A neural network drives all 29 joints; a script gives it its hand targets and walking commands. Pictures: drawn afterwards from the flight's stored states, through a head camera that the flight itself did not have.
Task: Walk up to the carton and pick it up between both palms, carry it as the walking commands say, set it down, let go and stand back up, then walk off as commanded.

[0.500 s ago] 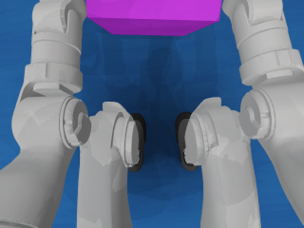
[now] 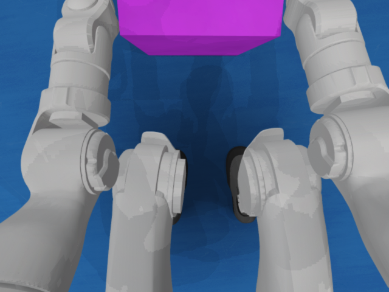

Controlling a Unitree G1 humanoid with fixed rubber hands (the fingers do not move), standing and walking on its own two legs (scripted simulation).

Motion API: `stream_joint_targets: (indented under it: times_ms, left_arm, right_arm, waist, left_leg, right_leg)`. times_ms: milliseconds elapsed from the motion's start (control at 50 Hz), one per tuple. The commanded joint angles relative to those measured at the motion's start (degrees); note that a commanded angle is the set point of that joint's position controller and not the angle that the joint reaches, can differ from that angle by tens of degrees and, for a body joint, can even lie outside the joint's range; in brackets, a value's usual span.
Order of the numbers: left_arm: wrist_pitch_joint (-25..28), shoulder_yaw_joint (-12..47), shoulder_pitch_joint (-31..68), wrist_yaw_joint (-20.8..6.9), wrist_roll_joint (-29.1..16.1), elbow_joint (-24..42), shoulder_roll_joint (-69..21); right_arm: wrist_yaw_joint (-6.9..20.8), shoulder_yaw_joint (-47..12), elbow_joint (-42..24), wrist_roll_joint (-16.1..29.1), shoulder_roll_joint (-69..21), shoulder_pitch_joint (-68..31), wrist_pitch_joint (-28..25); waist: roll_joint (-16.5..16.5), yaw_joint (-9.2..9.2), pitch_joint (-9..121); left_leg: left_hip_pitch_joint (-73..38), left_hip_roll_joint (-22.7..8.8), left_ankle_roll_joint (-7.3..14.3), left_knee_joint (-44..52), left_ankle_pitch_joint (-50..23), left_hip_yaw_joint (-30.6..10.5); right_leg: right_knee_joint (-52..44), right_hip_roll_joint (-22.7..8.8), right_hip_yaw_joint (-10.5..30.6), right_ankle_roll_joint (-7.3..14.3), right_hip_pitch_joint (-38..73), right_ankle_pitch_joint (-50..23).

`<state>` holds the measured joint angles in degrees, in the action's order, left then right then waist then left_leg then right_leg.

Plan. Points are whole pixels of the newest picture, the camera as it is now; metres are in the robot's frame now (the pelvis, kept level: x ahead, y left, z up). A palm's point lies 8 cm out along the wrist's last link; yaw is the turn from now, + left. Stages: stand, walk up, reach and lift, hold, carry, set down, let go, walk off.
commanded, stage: set down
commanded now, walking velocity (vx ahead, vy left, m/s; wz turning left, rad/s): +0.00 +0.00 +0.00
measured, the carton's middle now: out of the picture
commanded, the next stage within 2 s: none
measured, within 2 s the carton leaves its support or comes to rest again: neither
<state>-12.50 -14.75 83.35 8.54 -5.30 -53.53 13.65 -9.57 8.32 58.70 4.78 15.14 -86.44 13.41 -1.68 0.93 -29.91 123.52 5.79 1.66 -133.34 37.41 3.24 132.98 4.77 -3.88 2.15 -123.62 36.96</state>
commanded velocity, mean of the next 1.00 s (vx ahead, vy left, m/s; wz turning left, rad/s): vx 0.00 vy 0.00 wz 0.00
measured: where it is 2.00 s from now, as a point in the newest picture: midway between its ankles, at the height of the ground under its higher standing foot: (207, 197)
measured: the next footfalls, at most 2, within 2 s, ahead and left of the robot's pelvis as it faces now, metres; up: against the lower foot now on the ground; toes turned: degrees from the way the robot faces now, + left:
none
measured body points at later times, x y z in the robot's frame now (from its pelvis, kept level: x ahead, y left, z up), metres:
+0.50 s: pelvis +0.00 +0.00 -0.01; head +0.37 +0.00 +0.25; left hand +0.56 +0.17 -0.17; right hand +0.57 -0.13 -0.17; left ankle +0.10 +0.10 -0.31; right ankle +0.11 -0.10 -0.31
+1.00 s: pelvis +0.01 +0.00 -0.01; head +0.36 +0.00 +0.25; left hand +0.56 +0.17 -0.17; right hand +0.57 -0.13 -0.17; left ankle +0.10 +0.10 -0.31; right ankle +0.11 -0.10 -0.31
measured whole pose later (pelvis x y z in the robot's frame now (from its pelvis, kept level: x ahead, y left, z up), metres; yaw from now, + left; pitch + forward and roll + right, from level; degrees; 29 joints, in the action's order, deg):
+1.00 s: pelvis +0.01 +0.00 -0.01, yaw +0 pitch +26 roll +0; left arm -9.3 -16.0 82.0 4.1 -3.7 -57.8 15.1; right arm -1.6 12.7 62.4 1.7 15.0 -86.4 10.0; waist -1.7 0.3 -29.9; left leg 123.8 5.7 2.4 -136.4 38.9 4.2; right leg 136.2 4.5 -3.7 2.0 -123.7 38.8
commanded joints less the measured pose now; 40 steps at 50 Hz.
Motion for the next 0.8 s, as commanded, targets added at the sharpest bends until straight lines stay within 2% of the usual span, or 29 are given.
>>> stream_joint_targets:
  times_ms: [0, 220, 360, 380, 480, 540, 580, 680, 720, 780]
  left_arm:
    - [0.44, 23.33, 38.59, -17.15, -5.35, 8.44, -54.66]
    - [1.23, 23.35, 36.46, -17.22, -5.07, 6.56, -54.57]
    - [1.42, 22.5, 34.63, -17.83, -4.26, 4.61, -54.23]
    - [1.42, 22.6, 34.43, -17.93, -4.41, 4.08, -54.23]
    - [1.81, 22.23, 34.72, -18.5, -4.43, 3.97, -53.53]
    - [1.91, 21.58, 34.05, -18.7, -3.81, 3.55, -52.53]
    - [1.94, 21.06, 33.53, -18.95, -3.7, 2.89, -52.58]
    - [1.92, 19.96, 32.75, -19.36, -2.79, 1.94, -51.53]
    - [2.04, 20.04, 32.97, -19.44, -2.84, 2.04, -51.29]
    - [2.05, 19.15, 31.93, -19.45, -2.22, 1.31, -50.64]
  right_arm:
    - [16.8, -17.33, -13.18, 6.11, -53.94, -36.83, -2.83]
    - [18.01, -15.71, -9.79, 4.42, -52.9, -32.95, -3.14]
    - [18.85, -14.37, -6.99, 3.45, -52.4, -30.22, -3.1]
    - [18.9, -14.08, -6.48, 3.04, -52.23, -29.5, -3.12]
    - [19.32, -12.79, -3.88, 2.05, -52.38, -27.19, -2.81]
    - [19.61, -12.56, -3.19, 1.89, -52.67, -26.63, -2.63]
    - [19.63, -12.21, -2.77, 1.41, -52.68, -26.08, -2.63]
    - [19.85, -11.55, -2.23, 1.16, -52.56, -25.28, -2.51]
    - [19.81, -11.15, -1.69, 0.71, -51.89, -24.62, -2.57]
    - [19.9, -11.25, -2.12, 0.73, -51.75, -24.83, -2.61]
  waist:
    - [0.52, -1.97, 83.27]
    - [-0.04, -3.18, 75.0]
    - [-0.57, -3.08, 67.77]
    - [-0.5, -3.65, 66.77]
    - [-0.31, -3.91, 62.42]
    - [-0.37, -3.16, 60.58]
    - [0.34, -3.53, 59.23]
    - [0.34, -2.73, 57.06]
    - [0.05, -3.33, 56.4]
    - [0.61, -2.89, 55.41]
  left_leg:
    - [-35.68, 1.25, -0.26, 11.19, -26.12, -3.96]
    - [-34.79, 1.35, -0.51, 10.76, -26.68, -4.89]
    - [-31.7, 1.27, -0.39, 10.61, -24.72, -5.12]
    - [-31.09, 1.29, -0.37, 10.58, -24.15, -5.15]
    - [-27.95, 1.28, -0.26, 10.18, -22.35, -4.98]
    - [-26.14, 1.23, -0.08, 10.11, -21.13, -4.65]
    - [-24.88, 1.22, 0.01, 10.04, -20.78, -4.67]
    - [-22.91, 1.08, 0.2, 9.87, -19.49, -4.5]
    - [-22.44, 1.01, 0.06, 9.69, -19.39, -4.49]
    - [-22.06, 1.0, 0.25, 9.64, -19.31, -4.51]
  right_leg:
    - [-11.12, 2.84, 3.91, 0.04, 33.81, -24.66]
    - [-10.13, 2.44, 3.49, 0.31, 28.13, -23.14]
    - [-9.88, 2.26, 3.9, 0.52, 24.73, -21.23]
    - [-9.8, 2.26, 3.65, 0.5, 24.47, -20.97]
    - [-9.78, 2.13, 4.38, 0.75, 23.35, -20.24]
    - [-9.68, 2.1, 4.77, 0.8, 23.5, -19.94]
    - [-9.62, 2.04, 4.92, 0.81, 23.59, -19.84]
    - [-9.57, 1.99, 5.4, 0.83, 23.72, -19.45]
    - [-9.37, 2.02, 5.35, 0.75, 23.56, -19.66]
    - [-9.39, 1.85, 5.46, 0.68, 23.71, -19.47]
